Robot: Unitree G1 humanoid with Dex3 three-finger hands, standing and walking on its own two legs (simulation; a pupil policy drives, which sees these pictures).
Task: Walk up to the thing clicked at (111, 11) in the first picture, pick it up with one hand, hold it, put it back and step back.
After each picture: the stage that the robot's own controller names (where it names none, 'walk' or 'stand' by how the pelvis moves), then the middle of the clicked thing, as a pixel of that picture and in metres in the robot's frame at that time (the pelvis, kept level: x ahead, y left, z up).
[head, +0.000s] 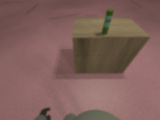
stand; (107, 23) +0.98 -0.14 +0.12
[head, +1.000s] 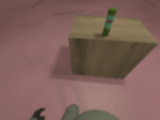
rise first; (108, 23) +0.86 -0.09 +0.14
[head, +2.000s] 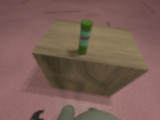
walk; (84, 39) +0.54 +0.09 +0.15
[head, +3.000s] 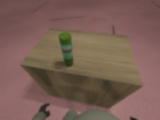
stand; (67, 52) +0.43 +0.19 +0.13
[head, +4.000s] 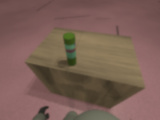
stand; (70, 51) +0.45 +0.16 +0.12
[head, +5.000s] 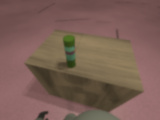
stand; (70, 53) +0.44 +0.17 +0.12
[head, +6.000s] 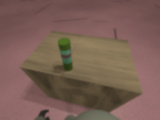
stand; (66, 56) +0.41 +0.19 +0.11
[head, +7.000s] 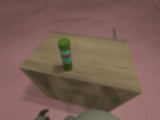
stand; (66, 56) +0.41 +0.19 +0.11
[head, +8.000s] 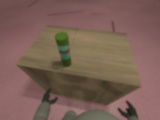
rise first; (64, 52) +0.42 +0.20 +0.12
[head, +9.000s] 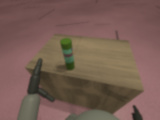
rise first; (68, 56) +0.42 +0.20 +0.12
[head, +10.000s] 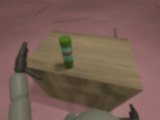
go down; (67, 54) +0.42 +0.19 +0.13
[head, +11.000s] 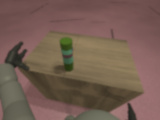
go down; (67, 56) +0.41 +0.18 +0.12
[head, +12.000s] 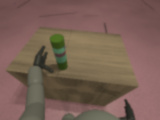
close in; (60, 55) +0.40 +0.19 +0.13
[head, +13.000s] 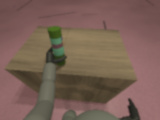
close; (58, 48) +0.45 +0.21 +0.15
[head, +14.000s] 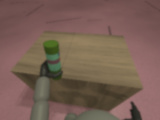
lift; (54, 62) +0.33 +0.22 +0.16
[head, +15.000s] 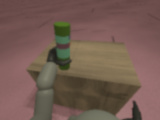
lift; (63, 49) +0.32 +0.17 +0.28
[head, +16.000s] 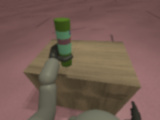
hold; (64, 45) +0.35 +0.16 +0.29
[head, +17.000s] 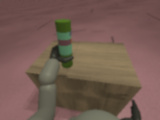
hold; (65, 46) +0.34 +0.15 +0.29
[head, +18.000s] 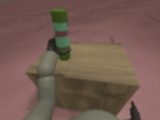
crouch; (62, 38) +0.36 +0.17 +0.33
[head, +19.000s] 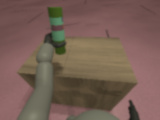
crouch; (58, 33) +0.45 +0.20 +0.30
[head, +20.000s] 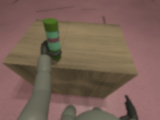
lower; (54, 42) +0.47 +0.22 +0.17
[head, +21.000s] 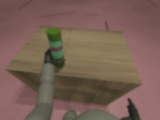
lower; (57, 50) +0.41 +0.21 +0.16
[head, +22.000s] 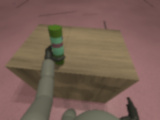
lower; (57, 47) +0.44 +0.21 +0.16
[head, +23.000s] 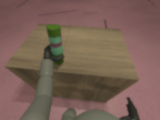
lower; (56, 47) +0.44 +0.21 +0.16
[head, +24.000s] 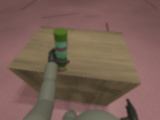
open; (61, 50) +0.42 +0.19 +0.16
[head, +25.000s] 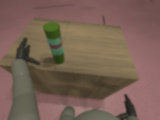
sink last; (56, 47) +0.42 +0.20 +0.16
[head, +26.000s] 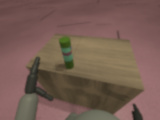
sink last; (67, 54) +0.43 +0.21 +0.13
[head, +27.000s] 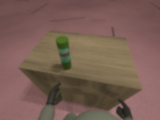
stand; (65, 55) +0.41 +0.20 +0.12
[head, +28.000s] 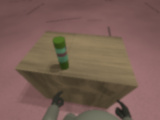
stand; (62, 55) +0.41 +0.21 +0.12
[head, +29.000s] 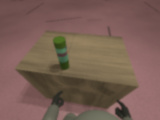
stand; (62, 55) +0.41 +0.21 +0.12
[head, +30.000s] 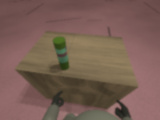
stand; (62, 55) +0.41 +0.21 +0.12
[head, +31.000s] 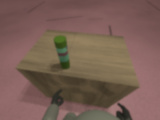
stand; (63, 54) +0.41 +0.21 +0.12
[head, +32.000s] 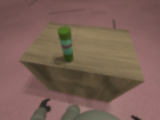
walk; (67, 47) +0.45 +0.18 +0.13
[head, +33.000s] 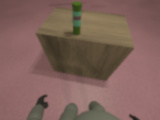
walk; (76, 20) +0.75 +0.16 +0.14
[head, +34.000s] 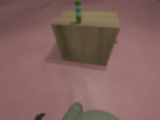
stand; (78, 12) +1.14 +0.25 +0.14
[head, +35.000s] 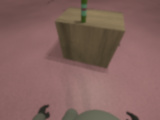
stand; (83, 11) +1.14 +0.16 +0.13
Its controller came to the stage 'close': yes
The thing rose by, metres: 0.21
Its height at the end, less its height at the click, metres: +0.00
